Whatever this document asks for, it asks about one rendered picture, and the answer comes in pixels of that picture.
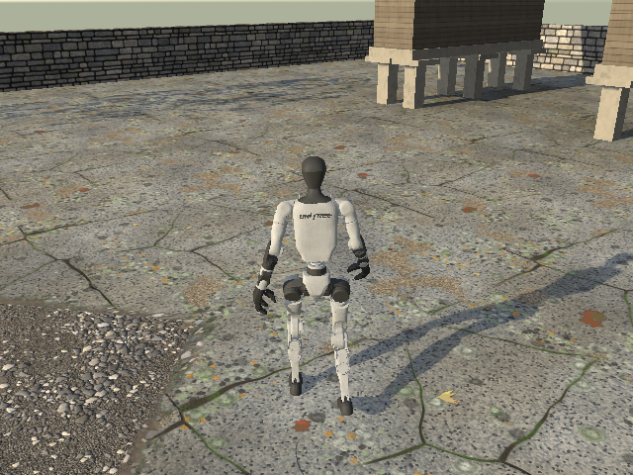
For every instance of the robot left upper arm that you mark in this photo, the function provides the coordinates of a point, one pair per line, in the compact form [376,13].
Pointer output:
[284,210]

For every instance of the right robot forearm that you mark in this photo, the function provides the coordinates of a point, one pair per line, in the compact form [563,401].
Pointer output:
[361,255]

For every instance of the left robot hand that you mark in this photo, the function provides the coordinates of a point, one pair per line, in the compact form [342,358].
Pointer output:
[258,301]

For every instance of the robot torso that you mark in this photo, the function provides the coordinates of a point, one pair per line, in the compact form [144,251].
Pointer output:
[315,228]

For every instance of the robot right thigh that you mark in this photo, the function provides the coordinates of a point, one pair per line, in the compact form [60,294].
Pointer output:
[339,302]

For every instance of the robot right upper arm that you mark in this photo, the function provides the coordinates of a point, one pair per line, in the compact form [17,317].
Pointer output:
[346,209]

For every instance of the left robot forearm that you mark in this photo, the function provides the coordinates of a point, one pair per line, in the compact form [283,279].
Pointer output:
[267,268]

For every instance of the right robot hand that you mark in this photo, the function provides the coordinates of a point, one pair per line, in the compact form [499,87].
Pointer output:
[363,274]

